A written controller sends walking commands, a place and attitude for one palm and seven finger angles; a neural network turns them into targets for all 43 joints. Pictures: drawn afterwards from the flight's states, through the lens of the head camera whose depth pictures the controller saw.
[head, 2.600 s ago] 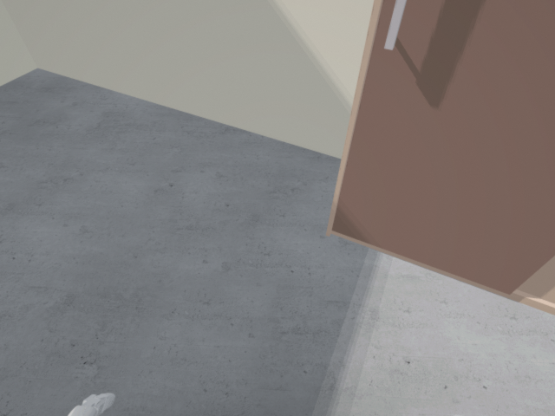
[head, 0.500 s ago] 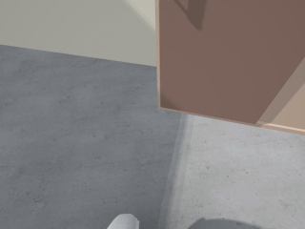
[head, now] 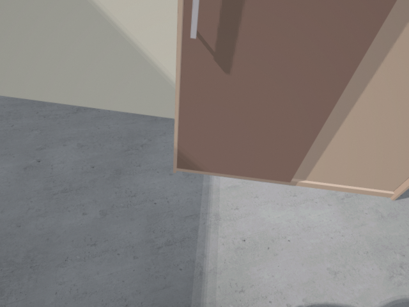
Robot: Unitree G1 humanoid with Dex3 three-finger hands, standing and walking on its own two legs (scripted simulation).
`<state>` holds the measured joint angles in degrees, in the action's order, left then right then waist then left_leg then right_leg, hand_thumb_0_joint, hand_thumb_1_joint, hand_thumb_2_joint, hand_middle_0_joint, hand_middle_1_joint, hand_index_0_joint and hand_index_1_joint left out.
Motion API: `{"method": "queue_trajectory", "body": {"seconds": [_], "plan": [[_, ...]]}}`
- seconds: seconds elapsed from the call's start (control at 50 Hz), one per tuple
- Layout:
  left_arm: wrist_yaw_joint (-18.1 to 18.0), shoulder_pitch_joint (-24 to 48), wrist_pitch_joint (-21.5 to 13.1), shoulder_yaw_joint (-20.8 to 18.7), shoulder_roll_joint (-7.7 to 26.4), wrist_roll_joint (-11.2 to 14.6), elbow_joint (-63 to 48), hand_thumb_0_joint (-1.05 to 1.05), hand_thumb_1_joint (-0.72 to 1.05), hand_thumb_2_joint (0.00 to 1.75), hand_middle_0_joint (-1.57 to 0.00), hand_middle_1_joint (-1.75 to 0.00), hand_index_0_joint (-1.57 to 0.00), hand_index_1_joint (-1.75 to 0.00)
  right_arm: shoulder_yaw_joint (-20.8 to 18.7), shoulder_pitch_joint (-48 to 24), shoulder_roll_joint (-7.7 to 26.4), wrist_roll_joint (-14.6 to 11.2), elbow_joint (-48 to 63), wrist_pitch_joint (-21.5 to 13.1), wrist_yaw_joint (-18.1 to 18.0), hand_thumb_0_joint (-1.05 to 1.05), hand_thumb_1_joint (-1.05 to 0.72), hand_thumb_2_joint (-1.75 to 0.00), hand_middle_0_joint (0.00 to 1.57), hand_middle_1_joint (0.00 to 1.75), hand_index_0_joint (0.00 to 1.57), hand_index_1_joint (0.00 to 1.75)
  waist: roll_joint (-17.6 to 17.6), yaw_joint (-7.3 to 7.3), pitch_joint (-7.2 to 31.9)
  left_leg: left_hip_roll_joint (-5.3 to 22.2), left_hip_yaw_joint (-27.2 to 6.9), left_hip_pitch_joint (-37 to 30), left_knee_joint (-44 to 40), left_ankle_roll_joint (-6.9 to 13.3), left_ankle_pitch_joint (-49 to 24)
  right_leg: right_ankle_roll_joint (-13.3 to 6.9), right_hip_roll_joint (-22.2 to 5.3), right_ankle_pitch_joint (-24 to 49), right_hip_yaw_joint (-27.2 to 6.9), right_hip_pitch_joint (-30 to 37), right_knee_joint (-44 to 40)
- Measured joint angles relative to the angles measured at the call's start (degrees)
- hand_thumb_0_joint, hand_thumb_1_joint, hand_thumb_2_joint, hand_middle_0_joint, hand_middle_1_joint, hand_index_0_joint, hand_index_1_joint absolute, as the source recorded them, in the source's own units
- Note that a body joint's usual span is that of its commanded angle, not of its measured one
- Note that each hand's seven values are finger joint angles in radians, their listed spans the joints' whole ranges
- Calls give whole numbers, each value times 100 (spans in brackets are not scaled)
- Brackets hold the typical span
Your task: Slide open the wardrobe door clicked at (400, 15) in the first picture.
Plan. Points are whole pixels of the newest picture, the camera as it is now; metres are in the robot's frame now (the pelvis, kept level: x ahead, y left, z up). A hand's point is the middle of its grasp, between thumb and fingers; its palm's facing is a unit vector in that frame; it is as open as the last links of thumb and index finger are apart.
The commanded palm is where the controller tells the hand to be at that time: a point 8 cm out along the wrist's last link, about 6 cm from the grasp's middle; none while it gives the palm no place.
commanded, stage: take the last steps up to it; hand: left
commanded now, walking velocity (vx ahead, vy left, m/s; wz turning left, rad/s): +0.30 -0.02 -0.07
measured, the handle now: out of the picture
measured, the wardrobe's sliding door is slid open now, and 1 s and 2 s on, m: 0.00 0.00 0.00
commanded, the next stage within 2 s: come to a stop and stand still in 1.42 s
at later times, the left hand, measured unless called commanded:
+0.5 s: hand (159, 287) +0.21 +0.10 -0.17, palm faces +0.02 -0.99 -0.15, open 7.3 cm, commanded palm none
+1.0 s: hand (129, 276) +0.24 +0.18 -0.20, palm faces +0.08 -0.99 -0.13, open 7.4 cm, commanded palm none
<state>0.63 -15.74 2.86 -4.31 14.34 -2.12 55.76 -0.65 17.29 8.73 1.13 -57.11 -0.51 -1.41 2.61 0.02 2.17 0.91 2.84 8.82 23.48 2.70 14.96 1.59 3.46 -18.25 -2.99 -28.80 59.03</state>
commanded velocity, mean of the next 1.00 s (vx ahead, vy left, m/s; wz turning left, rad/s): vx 0.30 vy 0.01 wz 0.01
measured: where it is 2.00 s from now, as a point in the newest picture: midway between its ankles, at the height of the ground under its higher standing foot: (197, 257)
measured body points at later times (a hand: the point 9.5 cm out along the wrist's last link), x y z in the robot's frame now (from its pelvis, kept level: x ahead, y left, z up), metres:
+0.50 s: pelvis +0.11 -0.05 -0.01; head +0.13 -0.06 +0.44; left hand +0.21 +0.16 -0.16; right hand -0.03 -0.25 -0.16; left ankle +0.02 +0.07 -0.68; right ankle +0.10 -0.15 -0.75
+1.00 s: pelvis +0.30 +0.02 -0.01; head +0.32 +0.04 +0.43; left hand +0.23 +0.24 -0.18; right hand +0.39 -0.21 -0.15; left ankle +0.34 +0.09 -0.75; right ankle +0.21 -0.12 -0.64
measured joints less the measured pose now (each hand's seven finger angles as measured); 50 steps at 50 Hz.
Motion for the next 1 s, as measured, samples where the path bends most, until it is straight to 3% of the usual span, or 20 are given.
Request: {"method": "queue_trajectory", "body": {"seconds": [0.08, 0.2, 0.32, 0.38, 0.46, 0.5, 0.54, 0.66, 0.76, 0.82, 0.86, 0.9, 0.94, 1.0], "plan": [[37, -71, -68, 10, 7, 6, 101, 1, 91, 90, -20, -30, -19, -30, -14, 376, -64, -7, -180, -135, -22, 0, -91, -89, 21, 30, 20, 30, 0, 62, 24, -29, 147, -188, -279, 31, -67, 31, -316, 344, 97, -67, 308], [74, 72, -49, 93, -148, 17, 250, 1, 91, 90, -20, -30, -19, -30, -40, 897, -158, 15, -519, -224, -27, 0, -91, -89, 20, 30, 20, 30, -57, 246, -144, -58, 255, -408, -518, 25, -35, 59, -699, 324, 394, 89, -615], [87, 497, -133, 195, -426, 47, 245, 1, 91, 90, -20, -30, -19, -30, -63, 1272, -200, 55, -855, -192, 0, 0, -91, -89, 20, 30, 20, 30, -203, 456, -370, 11, 276, -541, -446, -128, 222, -23, -735, 48, 755, 422, -1864], [84, 693, -291, 225, -554, 58, 178, 1, 91, 90, -20, -30, -19, -30, -64, 1428, -219, 38, -999, -169, 11, 0, -91, -89, 20, 30, 20, 30, -271, 487, -422, 76, 246, -498, -28, -272, 590, -117, -628, 320, 923, 912, -2795], [-6, 765, -629, 270, -735, 97, 157, 1, 91, 90, -20, -30, -19, -30, -78, 1328, -225, -22, -1135, -50, 86, 1, -91, -89, 21, 30, 20, 30, -415, 386, -469, 218, 23, 454, 2522, -220, 1271, -348, -542, 256, 1165, 1234, -2735], [-106, 622, -746, 157, -755, 194, 131, -1, 93, 89, -20, -30, -20, -30, -131, 1140, -210, -13, -1093, -13, 116, 1, -91, -89, 20, 30, 20, 30, -370, 270, -379, 275, 49, 1014, 3481, -214, 997, -354, -530, 165, 1227, 1525, -2952], [-198, 510, -815, 83, -664, 192, 126, -3, 95, 89, -20, -30, -20, -30, -194, 880, -150, 5, -971, -10, 127, 1, -91, -89, 20, 30, 20, 30, -376, 177, -299, 391, 73, 1496, 3853, -259, 598, -331, -489, 213, 1298, 1843, -3285], [-214, -92, -767, 190, -559, 80, 493, -3, 95, 89, -20, -30, -20, -30, -342, -137, 142, 31, -373, -14, 191, 1, -91, -90, 20, 30, 20, 30, -498, 96, -200, 645, 200, 2348, 3302, -441, -186, -260, -409, 165, 1330, 2513, -3870], [-178, -596, -686, 262, -599, 46, 816, -1, 93, 90, -20, -30, -19, -30, -315, -793, 180, 10, -25, -65, 317, 0, -91, -90, 20, 30, 19, 30, -418, -87, -299, 640, 329, 2283, 2118, -401, -475, -77, -446, -146, 1328, 2925, -3932], [-166, -860, -632, 254, -578, 35, 945, 0, 92, 90, -20, -30, -19, -30, -259, -1020, 151, 10, 100, -126, 349, 0, -91, -90, 20, 30, 19, 30, -254, -245, -400, 508, 427, 1927, 1484, -283, -365, 89, -574, -521, 1308, 3082, -3668], [-147, -984, -567, 239, -561, 62, 1036, 0, 92, 89, -20, -30, -19, -30, -226, -1112, 121, 52, 171, -249, 319, 0, -91, -90, 20, 30, 19, 30, -92, -259, -503, 344, 531, 1685, 1298, -66, -513, 92, -803, -933, 1232, 2866, -2793], [-116, -926, -452, 236, -551, 104, 1078, 1, 91, 89, -20, -30, -19, -30, -179, -1138, 88, 47, 201, -339, 259, 0, -91, -90, 20, 30, 20, 30, -38, -274, -625, 299, 615, 1620, 1573, 114, -195, -67, -805, -1215, 859, 2141, -943], [-96, -828, -392, 221, -538, 109, 1053, 1, 91, 89, -20, -30, -19, -30, -145, -1044, 47, 14, 159, -337, 197, 0, -91, -90, 20, 30, 20, 30, -62, -266, -643, 274, 691, 1349, 1410, 158, -38, -164, -738, -991, 680, 1404, 503], [-58, -573, -386, 158, -482, 73, 923, 1, 91, 89, -20, -30, -19, -30, -152, -761, -47, -29, 15, -359, 90, 0, -92, -89, 20, 30, 20, 30, -71, -196, -614, 147, 765, 846, 789, 161, -170, -157, -812, -295, 652, 572, 1145]]}}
